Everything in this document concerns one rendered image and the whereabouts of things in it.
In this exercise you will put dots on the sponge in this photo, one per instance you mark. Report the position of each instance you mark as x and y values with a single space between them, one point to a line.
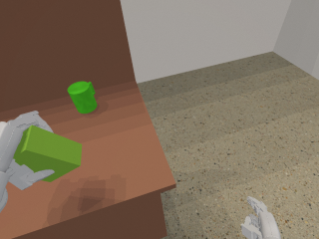
40 149

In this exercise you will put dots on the left robot hand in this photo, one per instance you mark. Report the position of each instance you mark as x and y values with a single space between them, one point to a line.
11 133

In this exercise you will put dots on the robot left forearm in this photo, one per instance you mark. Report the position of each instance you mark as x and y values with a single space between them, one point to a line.
4 179

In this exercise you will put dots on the table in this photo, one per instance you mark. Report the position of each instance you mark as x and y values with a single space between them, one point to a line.
46 46

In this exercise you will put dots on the right robot hand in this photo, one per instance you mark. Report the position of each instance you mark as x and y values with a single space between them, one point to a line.
262 226

